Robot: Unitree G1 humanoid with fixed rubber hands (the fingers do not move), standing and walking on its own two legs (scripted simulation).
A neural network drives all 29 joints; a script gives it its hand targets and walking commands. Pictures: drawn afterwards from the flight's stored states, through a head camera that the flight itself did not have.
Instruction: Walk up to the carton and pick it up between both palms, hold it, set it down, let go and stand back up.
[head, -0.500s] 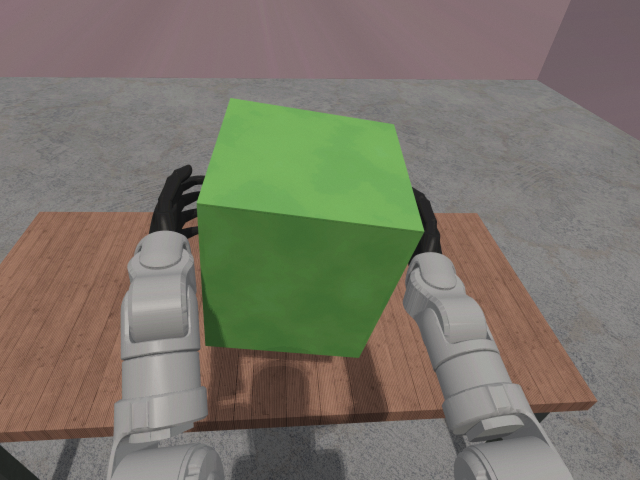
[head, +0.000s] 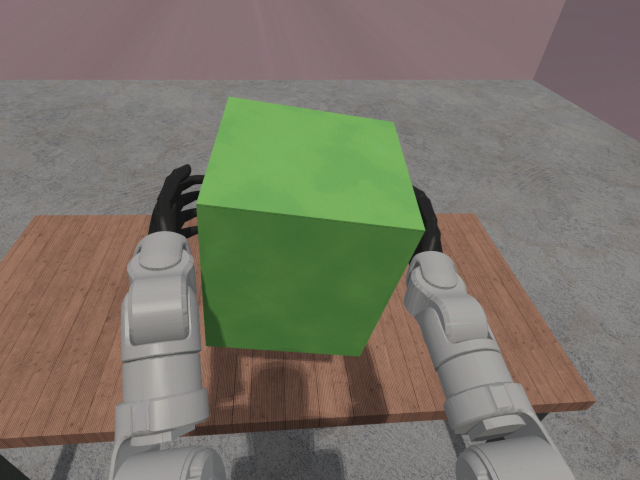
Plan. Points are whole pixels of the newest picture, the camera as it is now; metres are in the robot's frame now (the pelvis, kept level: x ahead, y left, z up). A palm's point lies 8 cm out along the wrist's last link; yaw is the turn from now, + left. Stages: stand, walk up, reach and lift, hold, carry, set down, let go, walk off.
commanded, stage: hold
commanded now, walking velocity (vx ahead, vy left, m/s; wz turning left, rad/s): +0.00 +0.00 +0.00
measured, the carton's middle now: (298, 235) +0.40 +0.00 +0.15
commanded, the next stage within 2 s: none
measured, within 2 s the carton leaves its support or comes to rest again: neither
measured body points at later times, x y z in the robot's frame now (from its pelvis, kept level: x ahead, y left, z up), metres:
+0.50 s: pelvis +0.00 +0.00 +0.00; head -0.03 +0.02 +0.45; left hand +0.38 +0.15 +0.20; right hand +0.38 -0.15 +0.17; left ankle +0.01 +0.12 -0.75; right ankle +0.03 -0.11 -0.75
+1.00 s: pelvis -0.01 +0.00 +0.00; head -0.04 +0.02 +0.45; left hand +0.37 +0.15 +0.20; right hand +0.37 -0.15 +0.16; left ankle +0.01 +0.12 -0.75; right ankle +0.03 -0.11 -0.75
